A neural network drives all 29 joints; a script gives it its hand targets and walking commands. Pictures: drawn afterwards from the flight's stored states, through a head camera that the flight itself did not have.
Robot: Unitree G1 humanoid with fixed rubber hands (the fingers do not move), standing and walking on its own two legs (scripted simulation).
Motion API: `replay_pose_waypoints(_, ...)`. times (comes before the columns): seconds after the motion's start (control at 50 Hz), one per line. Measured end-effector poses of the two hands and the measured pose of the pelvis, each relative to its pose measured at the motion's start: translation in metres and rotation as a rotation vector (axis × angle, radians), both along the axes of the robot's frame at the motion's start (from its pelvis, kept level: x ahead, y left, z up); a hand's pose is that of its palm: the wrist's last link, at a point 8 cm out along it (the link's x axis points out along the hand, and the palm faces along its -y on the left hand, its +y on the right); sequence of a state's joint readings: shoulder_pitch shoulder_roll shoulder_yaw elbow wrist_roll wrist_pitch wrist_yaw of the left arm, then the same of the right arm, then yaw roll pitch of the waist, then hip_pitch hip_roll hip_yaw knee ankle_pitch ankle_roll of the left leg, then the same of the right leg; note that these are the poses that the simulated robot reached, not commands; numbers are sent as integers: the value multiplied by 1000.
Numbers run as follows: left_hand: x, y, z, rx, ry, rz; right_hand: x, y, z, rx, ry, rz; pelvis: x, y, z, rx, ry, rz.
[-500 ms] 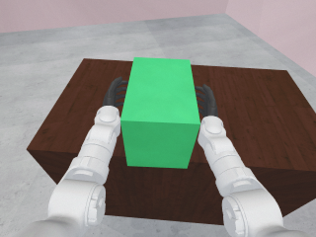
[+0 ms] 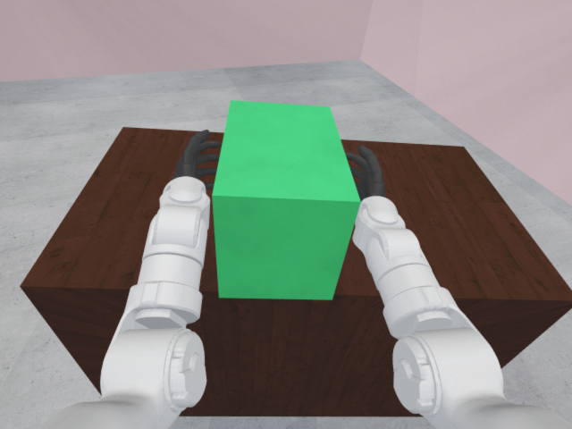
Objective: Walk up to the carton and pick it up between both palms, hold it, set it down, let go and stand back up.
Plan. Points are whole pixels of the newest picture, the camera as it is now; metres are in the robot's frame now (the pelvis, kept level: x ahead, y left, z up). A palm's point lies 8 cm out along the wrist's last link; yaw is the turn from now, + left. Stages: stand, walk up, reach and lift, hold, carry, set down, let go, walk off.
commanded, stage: reach and lift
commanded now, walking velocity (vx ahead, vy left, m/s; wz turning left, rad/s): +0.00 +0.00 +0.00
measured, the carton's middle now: (278, 194) +0.43 -0.01 +0.13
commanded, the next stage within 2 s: hold in 1.02 s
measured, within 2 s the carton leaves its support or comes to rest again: neither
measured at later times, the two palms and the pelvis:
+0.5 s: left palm (182, 179) +0.39 +0.13 +0.19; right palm (370, 190) +0.38 -0.13 +0.18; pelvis +0.00 +0.00 +0.00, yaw +2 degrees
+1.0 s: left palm (182, 174) +0.38 +0.13 +0.20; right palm (375, 189) +0.37 -0.13 +0.19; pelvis +0.01 +0.00 +0.00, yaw +2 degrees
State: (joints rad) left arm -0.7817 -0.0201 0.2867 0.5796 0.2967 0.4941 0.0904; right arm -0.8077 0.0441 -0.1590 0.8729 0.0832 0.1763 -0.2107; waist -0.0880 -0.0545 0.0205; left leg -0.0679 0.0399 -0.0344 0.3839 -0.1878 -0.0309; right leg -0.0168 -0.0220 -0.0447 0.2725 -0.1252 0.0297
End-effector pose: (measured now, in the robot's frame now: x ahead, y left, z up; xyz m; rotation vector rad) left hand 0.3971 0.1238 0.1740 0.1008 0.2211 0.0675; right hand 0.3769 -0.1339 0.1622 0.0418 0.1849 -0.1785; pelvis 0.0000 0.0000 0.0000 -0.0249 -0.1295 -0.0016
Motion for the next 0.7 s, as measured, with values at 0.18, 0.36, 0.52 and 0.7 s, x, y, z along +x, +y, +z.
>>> replay_pose_waypoints(0.18,-7,-6,7,27,-16,14,-4,-6,1,26,-18,13,-6,0,0,1,13,3)
replay_pose_waypoints(0.36,-7,0,13,7,-21,24,1,-1,11,33,-24,21,-3,-1,0,1,26,16)
replay_pose_waypoints(0.52,-12,6,15,2,-33,25,-2,5,17,40,-37,23,3,1,0,-3,1,26)
replay_pose_waypoints(0.7,-10,4,19,14,-25,16,-3,3,15,28,-28,16,4,2,-1,-4,-8,15)
